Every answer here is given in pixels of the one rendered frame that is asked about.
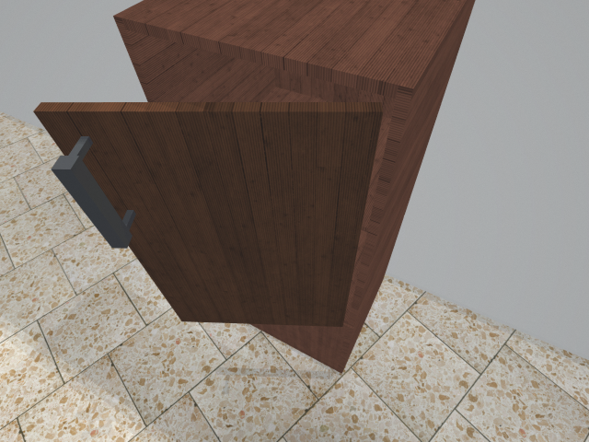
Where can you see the cupboard door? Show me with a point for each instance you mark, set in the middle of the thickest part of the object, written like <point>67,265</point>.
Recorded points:
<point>246,212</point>

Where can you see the handle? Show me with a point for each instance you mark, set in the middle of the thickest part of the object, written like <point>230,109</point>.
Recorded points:
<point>79,182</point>

